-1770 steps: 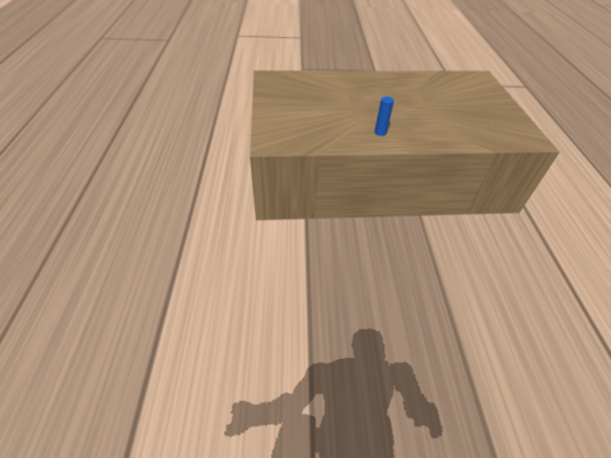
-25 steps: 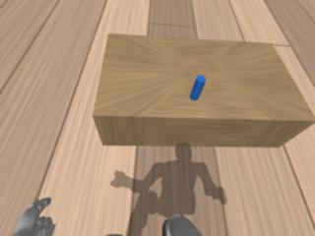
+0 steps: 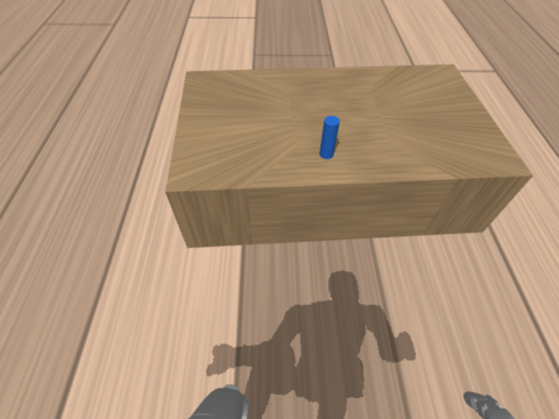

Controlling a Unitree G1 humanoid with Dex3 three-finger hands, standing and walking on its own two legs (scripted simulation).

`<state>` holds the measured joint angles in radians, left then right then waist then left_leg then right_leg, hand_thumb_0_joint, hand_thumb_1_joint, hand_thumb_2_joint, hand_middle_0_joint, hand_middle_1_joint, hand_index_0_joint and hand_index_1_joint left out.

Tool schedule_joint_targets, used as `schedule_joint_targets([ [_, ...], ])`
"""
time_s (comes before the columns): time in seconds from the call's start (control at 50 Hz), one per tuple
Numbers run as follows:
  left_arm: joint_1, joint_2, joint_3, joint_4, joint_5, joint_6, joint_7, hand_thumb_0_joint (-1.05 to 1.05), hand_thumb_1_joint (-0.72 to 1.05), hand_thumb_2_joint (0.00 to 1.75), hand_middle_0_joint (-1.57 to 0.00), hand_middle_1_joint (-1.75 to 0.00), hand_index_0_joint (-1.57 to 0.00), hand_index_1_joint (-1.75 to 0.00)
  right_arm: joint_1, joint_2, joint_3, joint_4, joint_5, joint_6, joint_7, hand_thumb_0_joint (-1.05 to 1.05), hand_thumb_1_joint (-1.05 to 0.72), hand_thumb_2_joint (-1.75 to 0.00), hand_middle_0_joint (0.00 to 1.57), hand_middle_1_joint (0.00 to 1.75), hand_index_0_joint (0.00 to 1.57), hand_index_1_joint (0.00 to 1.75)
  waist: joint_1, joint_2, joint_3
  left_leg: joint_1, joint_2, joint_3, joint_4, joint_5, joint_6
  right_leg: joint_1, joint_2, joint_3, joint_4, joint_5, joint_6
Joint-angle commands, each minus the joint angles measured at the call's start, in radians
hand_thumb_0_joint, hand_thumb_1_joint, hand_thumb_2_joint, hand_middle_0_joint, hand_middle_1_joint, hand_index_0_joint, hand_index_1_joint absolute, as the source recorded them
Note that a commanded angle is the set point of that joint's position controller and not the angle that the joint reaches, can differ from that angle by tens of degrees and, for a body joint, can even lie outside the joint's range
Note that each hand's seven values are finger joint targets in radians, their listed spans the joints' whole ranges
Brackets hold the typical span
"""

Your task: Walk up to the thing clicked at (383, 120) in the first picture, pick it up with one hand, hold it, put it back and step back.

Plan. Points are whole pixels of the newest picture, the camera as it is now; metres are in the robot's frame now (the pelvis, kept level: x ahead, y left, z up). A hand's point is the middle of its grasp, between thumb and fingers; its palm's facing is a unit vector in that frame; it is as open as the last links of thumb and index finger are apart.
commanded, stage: step back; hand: right
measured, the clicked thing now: (329, 138) +1.02 -0.15 -0.32
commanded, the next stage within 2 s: stand in 1.40 s
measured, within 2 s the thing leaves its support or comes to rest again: neither
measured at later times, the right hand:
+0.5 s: hand out of the picture -0.02 -0.30 -0.12, palm faces -0.08 +0.89 -0.45, open 7.4 cm
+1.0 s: hand out of the picture -0.08 -0.28 -0.14, palm faces -0.10 +0.93 -0.36, open 7.4 cm
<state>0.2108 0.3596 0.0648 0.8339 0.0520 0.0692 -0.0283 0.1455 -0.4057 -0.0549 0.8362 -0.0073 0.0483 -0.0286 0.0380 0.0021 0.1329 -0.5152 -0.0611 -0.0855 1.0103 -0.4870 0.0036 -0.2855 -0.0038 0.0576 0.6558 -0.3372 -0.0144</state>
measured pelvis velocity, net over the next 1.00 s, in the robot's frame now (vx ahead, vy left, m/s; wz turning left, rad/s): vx -0.14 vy -0.03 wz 0.08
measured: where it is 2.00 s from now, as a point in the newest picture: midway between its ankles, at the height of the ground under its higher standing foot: outside the picture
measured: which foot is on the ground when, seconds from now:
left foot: up 0.00-0.18, down 0.20-0.56, up 0.58-0.80, down 0.82-1.00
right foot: down 0.00-0.22, up 0.24-0.52, down 0.54-0.88, up 0.90-1.00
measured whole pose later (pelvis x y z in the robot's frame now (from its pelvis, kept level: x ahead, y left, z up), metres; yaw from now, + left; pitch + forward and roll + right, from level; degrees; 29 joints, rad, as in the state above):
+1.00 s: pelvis -0.14 -0.03 +0.01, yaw +4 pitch -2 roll -1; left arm 0.19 0.41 0.06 0.96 0.02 0.01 -0.01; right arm 0.27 -0.34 -0.05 0.97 -0.04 -0.04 0.02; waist 0.01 -0.02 0.08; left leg -0.25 -0.01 -0.02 0.55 -0.28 0.03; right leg -0.34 -0.03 0.01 0.86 -0.51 -0.03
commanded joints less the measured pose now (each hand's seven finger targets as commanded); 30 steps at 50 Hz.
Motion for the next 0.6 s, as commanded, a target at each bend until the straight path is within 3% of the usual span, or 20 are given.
schedule_joint_targets([
  [0.0, -0.153, 0.248, 0.087, -0.136, 0.0, -0.032, 0.037, 0.0, 0.9, 0.9, -0.2, -0.3, -0.2, -0.3, 0.067, -0.161, -0.038, -0.049, 0.005, -0.035, -0.021, 0.0, -0.9, -0.9, 0.2, 0.3, 0.2, 0.3, -0.045, -0.182, -0.088, 0.06, -0.058, -0.02, 0.201, 0.017, -0.012, -0.088, -0.173, 0.111, -0.226, 0.324, -0.17],
  [0.1, -0.072, 0.235, 0.083, -0.158, 0.013, -0.017, 0.052, 0.0, 0.9, 0.9, -0.2, -0.3, -0.2, -0.3, 0.076, -0.143, -0.029, -0.067, -0.013, -0.058, -0.023, 0.0, -0.9, -0.9, 0.2, 0.3, 0.2, 0.3, -0.001, -0.235, -0.163, 0.044, 0.04, 0.066, -0.283, -0.019, -0.01, 0.215, -0.21, 0.127, -0.109, 0.491, -0.175],
  [0.14, -0.065, 0.233, 0.077, -0.163, -0.007, -0.002, 0.048, 0.0, 0.9, 0.9, -0.2, -0.3, -0.2, -0.3, 0.133, -0.14, -0.036, -0.042, -0.021, -0.07, -0.023, 0.0, -0.9, -0.9, 0.2, 0.3, 0.2, 0.3, -0.017, -0.178, -0.217, 0.158, 0.023, 0.116, -0.583, 0.194, -0.001, 0.251, -0.173, 0.082, 0.049, 0.532, -0.142],
  [0.16, -0.07, 0.22, 0.066, -0.168, -0.016, 0.006, 0.043, 0.0, 0.9, 0.9, -0.2, -0.3, -0.2, -0.3, 0.16, -0.143, -0.043, -0.028, -0.027, -0.073, -0.023, 0.0, -0.9, -0.9, 0.2, 0.3, 0.2, 0.3, -0.025, -0.152, -0.231, 0.254, 0.032, 0.099, -0.686, 0.347, 0.005, 0.172, -0.154, 0.073, 0.094, 0.451, -0.111],
  [0.18, -0.014, 0.173, 0.052, -0.172, -0.02, 0.01, 0.039, 0.0, 0.9, 0.9, -0.2, -0.3, -0.2, -0.3, 0.132, -0.204, -0.062, -0.036, -0.04, -0.074, -0.023, 0.0, -0.9, -0.9, 0.2, 0.3, 0.2, 0.3, 0.002, 0.006, -0.239, 0.396, 0.171, -0.114, -0.674, 0.45, 0.047, -0.044, -0.076, 0.036, 0.199, 0.192, -0.062],
  [0.2, -0.005, 0.138, 0.042, -0.17, -0.027, 0.009, 0.038, 0.0, 0.9, 0.9, -0.2, -0.3, -0.2, -0.3, 0.085, -0.299, -0.08, -0.052, -0.051, -0.069, -0.02, 0.0, -0.9, -0.9, 0.2, 0.3, 0.2, 0.3, 0.019, 0.211, -0.208, 0.467, 0.375, -0.386, -0.648, 0.611, 0.14, -0.306, 0.07, -0.025, 0.345, -0.238, -0.016],
  [0.22, -0.084, 0.208, 0.063, -0.179, -0.018, 0.012, 0.053, 0.0, 0.9, 0.9, -0.2, -0.3, -0.2, -0.3, 0.097, -0.379, -0.091, -0.073, -0.042, -0.065, -0.018, 0.0, -0.9, -0.9, 0.2, 0.3, 0.2, 0.3, -0.058, 0.202, -0.191, 0.246, 0.515, -0.477, -0.652, 0.586, 0.283, -0.202, 0.043, 0.087, 0.467, -0.33, 0.007],
  [0.24, -0.124, 0.248, 0.073, -0.177, -0.017, 0.016, 0.052, 0.0, 0.9, 0.9, -0.2, -0.3, -0.2, -0.3, 0.032, -0.369, -0.095, -0.082, -0.039, -0.073, -0.029, 0.0, -0.9, -0.9, 0.2, 0.3, 0.2, 0.3, -0.049, 0.203, -0.139, 0.142, 0.55, -0.518, -0.69, 0.524, 0.319, -0.163, 0.008, 0.147, 0.592, -0.282, 0.003],
  [0.26, -0.141, 0.25, 0.08, -0.16, -0.017, 0.019, 0.043, 0.0, 0.9, 0.9, -0.2, -0.3, -0.2, -0.3, 0.019, -0.306, -0.078, -0.078, -0.041, -0.075, -0.031, 0.0, -0.9, -0.9, 0.2, 0.3, 0.2, 0.3, -0.045, 0.093, -0.131, 0.143, 0.444, -0.341, -0.649, 0.588, 0.28, -0.147, 0.047, 0.173, 0.623, -0.236, 0.004],
  [0.28, -0.078, 0.223, 0.077, -0.133, -0.029, 0.016, 0.038, 0.0, 0.9, 0.9, -0.2, -0.3, -0.2, -0.3, -0.018, -0.257, -0.061, -0.079, -0.048, -0.078, -0.033, 0.0, -0.9, -0.9, 0.2, 0.3, 0.2, 0.3, 0.005, 0.074, -0.133, 0.221, 0.343, -0.191, -0.601, 0.658, 0.222, -0.197, 0.082, 0.195, 0.656, -0.171, 0.0],
  [0.3, -0.03, 0.22, 0.075, -0.114, -0.032, 0.013, 0.033, 0.0, 0.9, 0.9, -0.2, -0.3, -0.2, -0.3, -0.021, -0.229, -0.053, -0.081, -0.041, -0.081, -0.034, 0.0, -0.9, -0.9, 0.2, 0.3, 0.2, 0.3, 0.021, 0.077, -0.131, 0.238, 0.298, -0.123, -0.594, 0.602, 0.186, -0.224, 0.095, 0.172, 0.647, -0.12, 0.0],
  [0.38, -0.024, 0.198, 0.062, -0.091, -0.021, -0.026, 0.017, 0.0, 0.9, 0.9, -0.2, -0.3, -0.2, -0.3, 0.048, -0.19, -0.059, -0.057, -0.031, -0.083, -0.007, 0.0, -0.9, -0.9, 0.2, 0.3, 0.2, 0.3, -0.038, 0.134, -0.154, 0.383, 0.241, -0.099, -0.626, 0.171, 0.165, -0.2, 0.047, 0.074, 0.302, -0.089, 0.037],
  [0.42, -0.017, 0.204, 0.048, -0.068, -0.023, -0.048, 0.011, 0.0, 0.9, 0.9, -0.2, -0.3, -0.2, -0.3, 0.026, -0.21, -0.063, -0.065, -0.037, -0.077, 0.007, 0.0, -0.9, -0.9, 0.2, 0.3, 0.2, 0.3, -0.058, 0.211, -0.158, 0.361, 0.265, -0.097, -0.656, -0.047, 0.19, -0.119, 0.019, -0.004, 0.11, -0.162, 0.043],
  [0.46, 0.014, 0.204, 0.052, -0.025, -0.024, -0.069, 0.014, 0.0, 0.9, 0.9, -0.2, -0.3, -0.2, -0.3, 0.023, -0.239, -0.073, -0.058, -0.049, -0.058, 0.017, 0.0, -0.9, -0.9, 0.2, 0.3, 0.2, 0.3, -0.054, 0.247, -0.158, 0.289, 0.273, -0.085, -0.614, -0.062, 0.191, 0.013, 0.013, -0.036, -0.106, -0.187, 0.021],
  [0.48, 0.073, 0.199, 0.056, 0.016, -0.022, -0.08, 0.02, 0.0, 0.9, 0.9, -0.2, -0.3, -0.2, -0.3, 0.008, -0.246, -0.072, -0.061, -0.049, -0.046, 0.02, 0.0, -0.9, -0.9, 0.2, 0.3, 0.2, 0.3, -0.022, 0.219, -0.155, 0.218, 0.258, -0.052, -0.564, -0.057, 0.179, 0.109, 0.025, -0.061, -0.244, -0.087, 0.003],
  [0.5, 0.108, 0.202, 0.064, 0.05, -0.016, -0.091, 0.026, 0.0, 0.9, 0.9, -0.2, -0.3, -0.2, -0.3, 0.022, -0.213, -0.064, -0.05, -0.044, -0.037, 0.023, 0.0, -0.9, -0.9, 0.2, 0.3, 0.2, 0.3, -0.006, 0.142, -0.148, 0.179, 0.209, -0.002, -0.446, -0.038, 0.142, 0.177, 0.043, -0.036, -0.345, -0.043, -0.015],
  [0.52, 0.125, 0.257, 0.079, 0.067, -0.001, -0.1, 0.03, 0.0, 0.9, 0.9, -0.2, -0.3, -0.2, -0.3, 0.031, -0.154, -0.048, -0.062, -0.037, -0.037, 0.023, 0.0, -0.9, -0.9, 0.2, 0.3, 0.2, 0.3, -0.002, -0.003, -0.132, 0.023, 0.15, 0.04, -0.297, -0.056, 0.081, 0.254, -0.027, 0.142, -0.336, -0.111, -0.052],
  [0.54, 0.098, 0.304, 0.086, 0.041, 0.008, -0.106, 0.035, 0.0, 0.9, 0.9, -0.2, -0.3, -0.2, -0.3, 0.037, -0.086, -0.022, -0.075, -0.026, -0.041, 0.023, 0.0, -0.9, -0.9, 0.2, 0.3, 0.2, 0.3, -0.006, -0.178, -0.09, -0.151, 0.043, 0.075, -0.174, -0.091, 0.007, 0.227, -0.222, 0.456, -0.413, -0.305, -0.102],
  [0.56, 0.009, 0.378, 0.098, 0.008, 0.01, -0.101, 0.039, 0.0, 0.9, 0.9, -0.2, -0.3, -0.2, -0.3, -0.035, -0.16, -0.045, -0.072, -0.032, -0.045, 0.012, 0.0, -0.9, -0.9, 0.2, 0.3, 0.2, 0.3, 0.026, -0.143, -0.005, -0.055, 0.08, -0.046, -0.136, -0.068, -0.008, -0.077, -0.367, 0.573, -0.466, -0.556, -0.213],
  [0.58, -0.1, 0.371, 0.089, -0.008, 0.005, -0.104, 0.039, 0.0, 0.9, 0.9, -0.2, -0.3, -0.2, -0.3, -0.011, -0.205, -0.063, -0.043, -0.021, -0.051, 0.018, 0.0, -0.9, -0.9, 0.2, 0.3, 0.2, 0.3, -0.026, -0.152, 0.055, 0.08, 0.115, -0.067, -0.088, -0.015, -0.007, -0.238, -0.371, 0.538, -0.46, -0.588, -0.222],
])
